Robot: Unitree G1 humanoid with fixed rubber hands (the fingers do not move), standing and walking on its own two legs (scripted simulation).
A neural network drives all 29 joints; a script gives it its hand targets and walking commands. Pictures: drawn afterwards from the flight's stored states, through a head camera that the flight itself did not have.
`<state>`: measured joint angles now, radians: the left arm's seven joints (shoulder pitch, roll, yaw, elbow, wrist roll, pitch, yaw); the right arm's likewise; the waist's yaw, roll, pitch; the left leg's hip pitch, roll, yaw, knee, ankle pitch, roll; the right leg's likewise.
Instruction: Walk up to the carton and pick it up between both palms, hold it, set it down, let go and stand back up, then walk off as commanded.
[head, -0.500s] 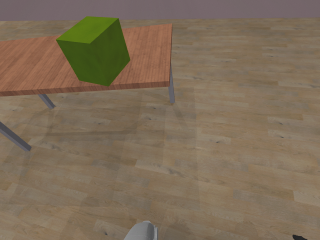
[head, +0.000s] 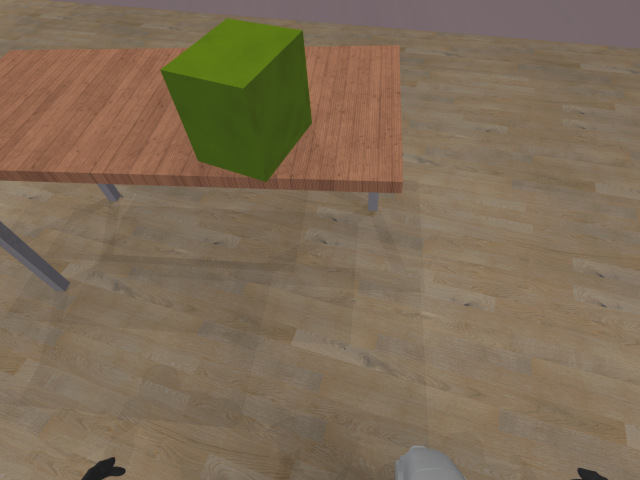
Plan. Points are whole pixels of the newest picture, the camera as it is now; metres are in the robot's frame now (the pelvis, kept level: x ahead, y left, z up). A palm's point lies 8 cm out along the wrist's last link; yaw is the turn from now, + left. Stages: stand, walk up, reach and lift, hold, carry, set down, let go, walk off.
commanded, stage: walk up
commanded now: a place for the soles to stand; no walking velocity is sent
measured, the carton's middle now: (246, 100) +0.82 +0.18 +0.01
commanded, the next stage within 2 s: none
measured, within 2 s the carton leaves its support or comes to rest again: neither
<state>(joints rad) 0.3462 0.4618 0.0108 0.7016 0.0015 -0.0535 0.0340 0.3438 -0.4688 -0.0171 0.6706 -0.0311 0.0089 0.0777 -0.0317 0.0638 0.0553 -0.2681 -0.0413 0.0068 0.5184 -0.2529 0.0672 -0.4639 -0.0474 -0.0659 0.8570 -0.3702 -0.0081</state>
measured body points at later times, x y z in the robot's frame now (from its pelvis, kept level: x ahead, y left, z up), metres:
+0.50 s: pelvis +0.07 +0.05 -0.01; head +0.10 +0.02 +0.43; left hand +0.08 +0.40 -0.07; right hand +0.18 -0.27 -0.13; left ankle +0.12 +0.19 -0.70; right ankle +0.09 -0.12 -0.74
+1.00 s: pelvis +0.14 +0.13 +0.01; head +0.17 +0.15 +0.45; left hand +0.18 +0.47 -0.09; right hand +0.26 -0.17 -0.08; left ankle +0.14 +0.21 -0.74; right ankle +0.16 -0.01 -0.66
